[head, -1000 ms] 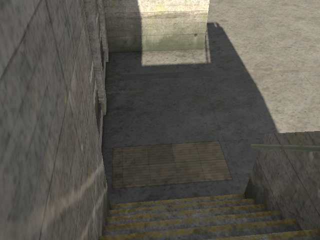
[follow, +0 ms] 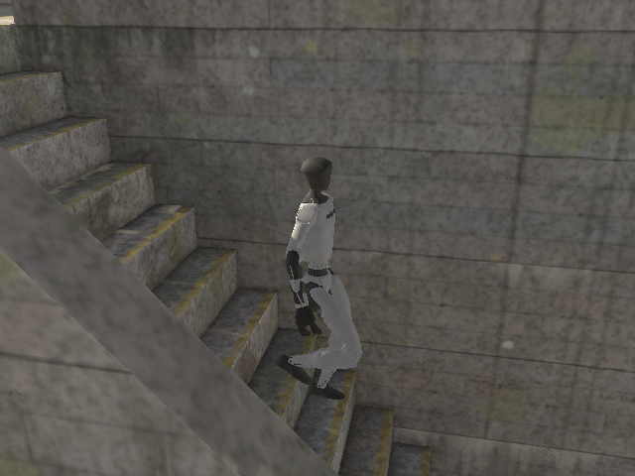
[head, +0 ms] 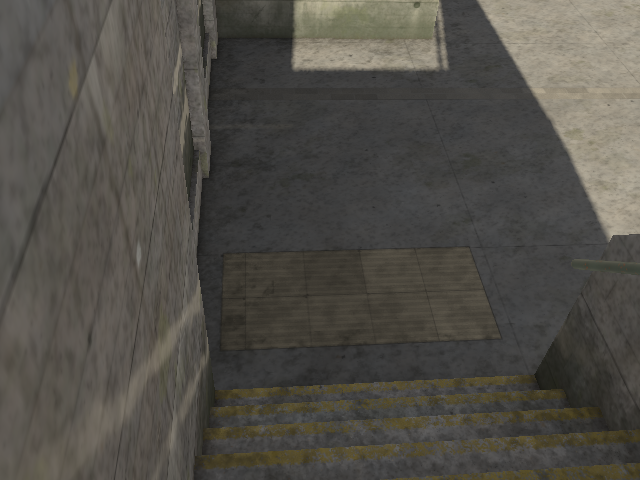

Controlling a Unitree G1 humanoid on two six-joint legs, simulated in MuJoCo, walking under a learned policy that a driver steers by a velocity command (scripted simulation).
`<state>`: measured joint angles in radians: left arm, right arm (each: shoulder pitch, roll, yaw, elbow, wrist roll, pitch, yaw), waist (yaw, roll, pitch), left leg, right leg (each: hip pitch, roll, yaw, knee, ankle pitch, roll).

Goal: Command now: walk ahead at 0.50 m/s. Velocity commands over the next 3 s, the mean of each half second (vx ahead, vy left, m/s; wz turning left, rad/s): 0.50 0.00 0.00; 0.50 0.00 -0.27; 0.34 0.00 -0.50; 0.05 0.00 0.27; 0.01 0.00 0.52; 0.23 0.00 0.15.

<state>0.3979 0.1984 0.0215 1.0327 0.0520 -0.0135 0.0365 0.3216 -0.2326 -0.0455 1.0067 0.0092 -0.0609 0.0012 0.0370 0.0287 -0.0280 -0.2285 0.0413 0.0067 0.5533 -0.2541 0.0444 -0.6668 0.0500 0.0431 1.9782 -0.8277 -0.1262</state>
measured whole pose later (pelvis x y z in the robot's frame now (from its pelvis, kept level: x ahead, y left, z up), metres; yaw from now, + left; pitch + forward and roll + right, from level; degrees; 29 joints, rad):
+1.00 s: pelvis +0.44 +0.07 -0.45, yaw -7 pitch +0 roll -4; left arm 0.46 0.18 0.01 1.00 0.03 -0.01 0.03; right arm 0.23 -0.21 -0.05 0.92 0.04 -0.04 -0.01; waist 0.11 0.01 -0.02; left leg -0.19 0.02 0.03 0.46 -0.31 0.07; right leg -0.67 0.12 0.05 1.98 -0.78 -0.16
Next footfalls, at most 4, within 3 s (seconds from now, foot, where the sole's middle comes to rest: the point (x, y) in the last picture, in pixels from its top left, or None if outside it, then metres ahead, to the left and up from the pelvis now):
0.40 right None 0.29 -0.07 -1.01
0.92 left None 0.48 0.14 -1.24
1.46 right None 0.73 -0.03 -1.47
1.96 left None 0.91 0.22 -1.69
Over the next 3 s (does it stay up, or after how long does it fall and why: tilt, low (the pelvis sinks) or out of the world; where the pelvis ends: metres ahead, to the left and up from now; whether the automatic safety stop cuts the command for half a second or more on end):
stays up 0.85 0.09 -0.81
